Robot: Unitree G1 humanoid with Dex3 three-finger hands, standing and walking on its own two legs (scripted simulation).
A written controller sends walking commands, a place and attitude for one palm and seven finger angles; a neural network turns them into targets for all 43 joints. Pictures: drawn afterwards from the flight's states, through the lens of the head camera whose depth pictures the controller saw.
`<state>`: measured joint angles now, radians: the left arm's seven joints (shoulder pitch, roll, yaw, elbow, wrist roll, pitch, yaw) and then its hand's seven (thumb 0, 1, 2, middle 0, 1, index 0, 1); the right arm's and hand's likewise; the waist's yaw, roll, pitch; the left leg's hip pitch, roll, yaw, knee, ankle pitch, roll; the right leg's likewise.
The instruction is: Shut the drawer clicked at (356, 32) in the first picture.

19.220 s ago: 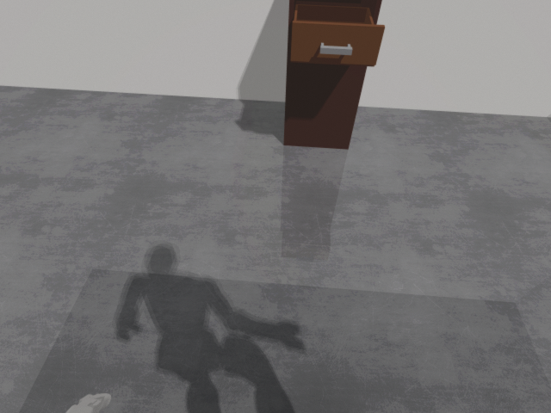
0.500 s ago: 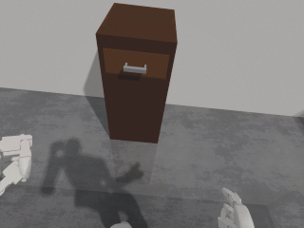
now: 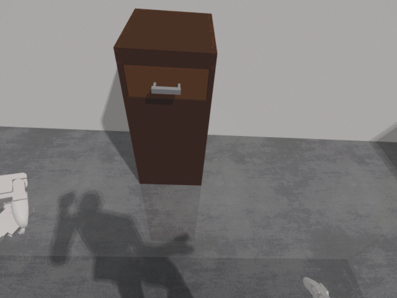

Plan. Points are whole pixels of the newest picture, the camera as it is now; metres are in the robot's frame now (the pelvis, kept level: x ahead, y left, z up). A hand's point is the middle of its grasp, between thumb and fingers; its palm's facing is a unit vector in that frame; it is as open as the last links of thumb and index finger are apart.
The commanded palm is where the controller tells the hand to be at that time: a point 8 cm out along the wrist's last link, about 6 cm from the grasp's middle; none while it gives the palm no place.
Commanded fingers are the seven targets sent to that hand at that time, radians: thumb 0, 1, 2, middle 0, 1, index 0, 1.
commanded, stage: stop stepping back and stand still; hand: left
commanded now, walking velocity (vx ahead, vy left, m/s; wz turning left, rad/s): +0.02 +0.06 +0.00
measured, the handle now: (166, 87) +0.88 +0.17 -0.06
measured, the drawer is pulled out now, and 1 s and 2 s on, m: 0.00 0.00 0.00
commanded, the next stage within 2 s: let the arm hang, fingers relaxed in 0.38 s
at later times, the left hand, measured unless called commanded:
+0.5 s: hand (31, 209) +0.20 +0.26 +0.15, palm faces +0.33 -0.82 -0.47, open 3.2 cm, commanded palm none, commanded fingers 0.00 0.90 0.90 -1.32 -1.51 -1.32 -1.51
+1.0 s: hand out of the picture -0.05 +0.24 -0.16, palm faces +0.03 -0.97 -0.26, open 4.6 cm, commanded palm none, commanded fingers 0.00 0.90 0.90 -0.32 -0.43 -0.32 -0.43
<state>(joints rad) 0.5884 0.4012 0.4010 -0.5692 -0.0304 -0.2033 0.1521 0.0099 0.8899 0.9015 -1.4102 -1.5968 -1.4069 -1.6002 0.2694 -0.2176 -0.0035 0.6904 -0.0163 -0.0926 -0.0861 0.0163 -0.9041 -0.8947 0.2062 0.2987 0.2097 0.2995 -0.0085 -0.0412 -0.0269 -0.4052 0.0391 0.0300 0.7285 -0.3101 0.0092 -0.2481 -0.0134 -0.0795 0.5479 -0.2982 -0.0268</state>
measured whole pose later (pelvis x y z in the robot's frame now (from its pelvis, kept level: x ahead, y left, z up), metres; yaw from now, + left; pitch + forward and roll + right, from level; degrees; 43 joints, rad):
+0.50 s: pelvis +0.01 +0.02 +0.00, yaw +0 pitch +0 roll -1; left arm 0.59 0.37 0.34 -0.50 -0.02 -0.23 0.12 0.01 0.89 0.90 -1.41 -1.60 -1.40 -1.60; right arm 0.18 -0.18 0.02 0.63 0.00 -0.14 -0.06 0.01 -0.91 -0.89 0.21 0.30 0.21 0.30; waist 0.00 0.01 0.03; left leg -0.29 0.02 0.05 0.51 -0.22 0.01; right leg -0.22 -0.04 -0.07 0.50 -0.27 0.02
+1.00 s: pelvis -0.01 +0.02 +0.01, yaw +2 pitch -1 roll -1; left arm 0.32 0.26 0.01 1.12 0.01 0.02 0.01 0.01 0.91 0.90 -0.68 -0.84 -0.68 -0.86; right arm 0.27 -0.20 -0.01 1.10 -0.02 0.03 -0.01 0.01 -0.91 -0.90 0.20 0.30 0.20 0.30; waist 0.01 0.00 0.09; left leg -0.26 0.01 0.02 0.45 -0.16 0.01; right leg -0.17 -0.05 -0.11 0.43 -0.23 0.02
